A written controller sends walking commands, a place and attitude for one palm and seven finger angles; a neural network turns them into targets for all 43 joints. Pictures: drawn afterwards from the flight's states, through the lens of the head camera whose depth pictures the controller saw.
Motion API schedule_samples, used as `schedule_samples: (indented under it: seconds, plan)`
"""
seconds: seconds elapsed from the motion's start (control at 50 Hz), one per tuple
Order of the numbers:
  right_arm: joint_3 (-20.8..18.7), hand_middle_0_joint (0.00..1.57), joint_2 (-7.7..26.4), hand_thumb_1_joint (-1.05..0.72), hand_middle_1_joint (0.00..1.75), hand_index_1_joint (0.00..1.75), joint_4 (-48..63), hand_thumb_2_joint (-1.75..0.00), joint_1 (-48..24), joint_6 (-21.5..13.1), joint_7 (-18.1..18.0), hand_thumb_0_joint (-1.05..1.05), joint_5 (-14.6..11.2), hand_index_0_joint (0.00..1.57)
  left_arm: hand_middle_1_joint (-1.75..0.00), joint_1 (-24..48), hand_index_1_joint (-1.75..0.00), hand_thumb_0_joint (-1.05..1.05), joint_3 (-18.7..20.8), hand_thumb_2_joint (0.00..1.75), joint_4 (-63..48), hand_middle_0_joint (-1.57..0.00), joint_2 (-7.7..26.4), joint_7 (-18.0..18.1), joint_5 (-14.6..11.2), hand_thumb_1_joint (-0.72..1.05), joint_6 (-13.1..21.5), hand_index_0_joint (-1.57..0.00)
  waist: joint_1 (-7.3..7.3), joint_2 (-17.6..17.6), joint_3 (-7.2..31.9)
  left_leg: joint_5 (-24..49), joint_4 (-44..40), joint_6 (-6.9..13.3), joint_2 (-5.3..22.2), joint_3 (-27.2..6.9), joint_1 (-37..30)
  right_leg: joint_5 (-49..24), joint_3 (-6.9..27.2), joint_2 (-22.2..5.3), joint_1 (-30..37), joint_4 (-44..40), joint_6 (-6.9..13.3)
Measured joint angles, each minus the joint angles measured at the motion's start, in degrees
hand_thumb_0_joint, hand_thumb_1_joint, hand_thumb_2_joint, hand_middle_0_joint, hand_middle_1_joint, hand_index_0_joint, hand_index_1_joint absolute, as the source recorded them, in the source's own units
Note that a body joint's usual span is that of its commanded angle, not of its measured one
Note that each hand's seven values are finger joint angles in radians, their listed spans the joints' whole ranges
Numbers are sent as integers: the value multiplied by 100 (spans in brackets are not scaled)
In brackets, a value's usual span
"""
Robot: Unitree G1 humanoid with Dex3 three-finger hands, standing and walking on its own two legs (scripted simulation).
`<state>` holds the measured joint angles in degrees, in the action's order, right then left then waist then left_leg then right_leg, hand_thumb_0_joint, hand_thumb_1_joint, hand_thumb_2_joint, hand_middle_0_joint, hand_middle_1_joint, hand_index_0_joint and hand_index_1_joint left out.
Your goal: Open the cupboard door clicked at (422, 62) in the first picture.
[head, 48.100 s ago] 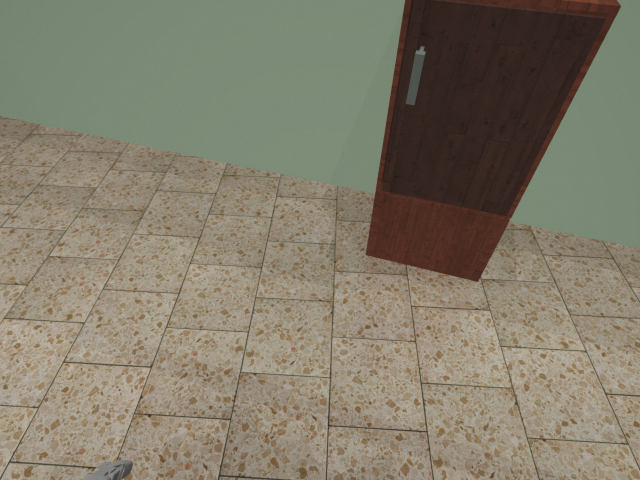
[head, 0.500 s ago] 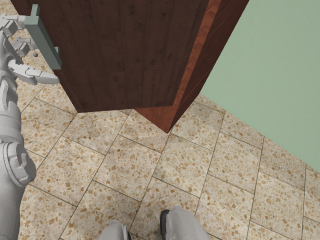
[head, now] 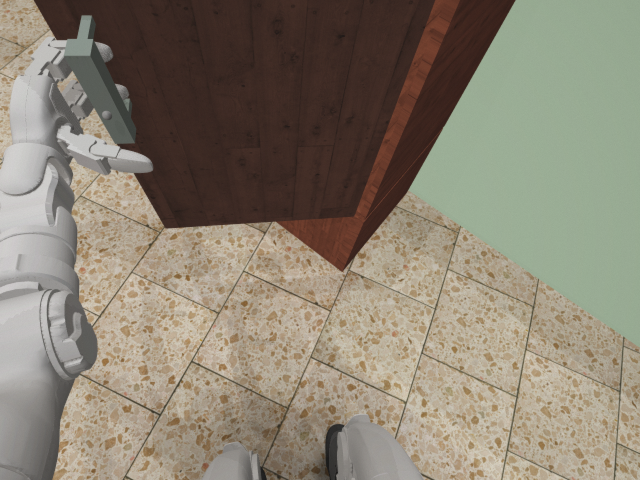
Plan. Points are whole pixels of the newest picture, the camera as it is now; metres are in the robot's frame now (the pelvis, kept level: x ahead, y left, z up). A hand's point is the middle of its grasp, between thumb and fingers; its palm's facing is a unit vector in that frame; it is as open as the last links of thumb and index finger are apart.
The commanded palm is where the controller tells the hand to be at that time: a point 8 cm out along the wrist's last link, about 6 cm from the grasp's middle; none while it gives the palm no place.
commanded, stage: slide the fingers in behind the handle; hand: left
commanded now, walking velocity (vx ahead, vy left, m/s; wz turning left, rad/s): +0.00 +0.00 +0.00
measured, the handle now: (107, 84) +0.57 +0.20 +0.09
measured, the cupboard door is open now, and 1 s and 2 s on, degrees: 45 45 78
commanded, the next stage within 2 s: close the thumb around the handle in 0.34 s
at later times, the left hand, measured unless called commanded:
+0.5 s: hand (102, 117) +0.52 +0.20 +0.09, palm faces +0.00 -1.00 -0.01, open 13.9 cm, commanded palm +0.50 +0.24 +0.09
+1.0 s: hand (116, 111) +0.53 +0.19 +0.08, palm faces -0.01 -1.00 -0.04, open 6.5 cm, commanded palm +0.51 +0.23 +0.09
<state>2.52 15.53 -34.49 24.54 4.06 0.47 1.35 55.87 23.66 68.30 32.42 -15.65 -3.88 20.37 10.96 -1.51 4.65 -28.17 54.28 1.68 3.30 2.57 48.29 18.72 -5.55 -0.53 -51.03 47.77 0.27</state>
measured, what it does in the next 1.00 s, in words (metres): stands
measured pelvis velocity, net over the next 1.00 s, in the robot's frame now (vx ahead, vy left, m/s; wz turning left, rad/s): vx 0.00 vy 0.00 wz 0.00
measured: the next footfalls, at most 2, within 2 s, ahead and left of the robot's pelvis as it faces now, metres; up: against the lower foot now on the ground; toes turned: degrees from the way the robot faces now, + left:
none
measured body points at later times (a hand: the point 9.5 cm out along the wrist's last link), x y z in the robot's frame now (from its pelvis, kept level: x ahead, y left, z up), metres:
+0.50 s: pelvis +0.00 +0.00 +0.00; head +0.13 +0.02 +0.43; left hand +0.51 +0.25 +0.09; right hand -0.02 -0.27 -0.10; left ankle -0.03 +0.09 -0.69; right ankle +0.03 -0.12 -0.69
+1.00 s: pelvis +0.00 +0.00 +0.00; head +0.14 +0.01 +0.42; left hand +0.53 +0.24 +0.09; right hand -0.04 -0.26 -0.11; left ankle -0.03 +0.09 -0.69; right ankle +0.03 -0.12 -0.69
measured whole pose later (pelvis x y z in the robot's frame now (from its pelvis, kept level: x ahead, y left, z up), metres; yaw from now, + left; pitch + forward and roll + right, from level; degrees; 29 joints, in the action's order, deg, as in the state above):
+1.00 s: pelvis +0.00 +0.00 +0.00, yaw +0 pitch +23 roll -3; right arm 2.9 15.6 -34.9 25.6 3.3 0.3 1.5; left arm 57.8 24.1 70.0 33.5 -15.2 -2.6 20.5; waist 11.9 -1.8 4.3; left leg -27.9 54.8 1.6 3.3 2.7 49.5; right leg 18.5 -5.2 -0.4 -52.4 48.4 0.4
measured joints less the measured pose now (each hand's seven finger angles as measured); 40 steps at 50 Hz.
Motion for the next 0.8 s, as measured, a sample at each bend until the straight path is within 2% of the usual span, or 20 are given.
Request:
schedule_samples:
  seconds: [0.24,0.34,0.52,0.58,0.64,0.8]
  plan:
    - [19,21,-26,-90,29,30,22,-89,1,7,4,1,-14,20,-120,-98,-121,-1,151,30,-7,-31,38,2,19,-49,57,-31,19,8,11,-5,-23,-1,19,37,-71,-3,40,25,43,-5,7]
    - [20,21,-2,-90,29,30,36,-89,9,4,-17,1,-32,20,-120,-99,-121,-1,111,30,35,-30,88,-59,-3,-49,12,-30,10,10,-6,15,-31,-1,11,21,-80,-20,27,18,64,-20,8]
    - [2,21,36,-90,29,30,-40,-89,-14,-32,-20,1,-20,20,-120,-12,-121,-1,23,30,72,-31,-16,-59,-48,-48,62,-30,-14,29,2,32,3,3,-13,-4,-49,-27,8,-6,47,10,6]
    - [2,21,42,-90,29,30,-34,-89,-23,-57,-27,1,-17,20,-121,66,-121,-1,-60,33,170,-31,-2,7,17,-42,21,-31,18,19,-10,35,30,5,-24,-24,-10,-24,-10,-20,20,34,6]
    - [25,21,44,-90,29,30,-23,-89,-52,-78,-34,1,-2,20,-122,134,-122,-1,36,37,211,-32,31,48,76,-32,11,-31,55,29,-42,39,57,9,-22,-13,35,-32,1,-17,-31,59,7]
    - [52,21,28,-90,29,30,-55,-89,-15,-122,-33,1,14,20,-126,314,-126,0,-8,53,275,-34,115,94,111,5,51,-34,103,8,-82,38,101,7,-25,-11,147,-31,8,-22,-147,106,7]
